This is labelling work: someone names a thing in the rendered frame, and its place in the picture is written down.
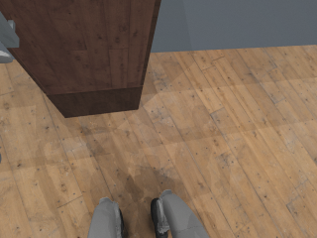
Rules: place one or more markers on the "left robot hand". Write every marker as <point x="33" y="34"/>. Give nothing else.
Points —
<point x="5" y="58"/>

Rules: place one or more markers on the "left robot shin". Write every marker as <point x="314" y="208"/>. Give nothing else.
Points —
<point x="118" y="230"/>

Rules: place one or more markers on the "cupboard door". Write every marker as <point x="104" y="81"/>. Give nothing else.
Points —
<point x="72" y="46"/>

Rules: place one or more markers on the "robot right thigh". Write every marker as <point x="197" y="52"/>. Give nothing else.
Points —
<point x="182" y="222"/>

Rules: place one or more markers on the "handle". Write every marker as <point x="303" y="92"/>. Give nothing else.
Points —
<point x="8" y="37"/>

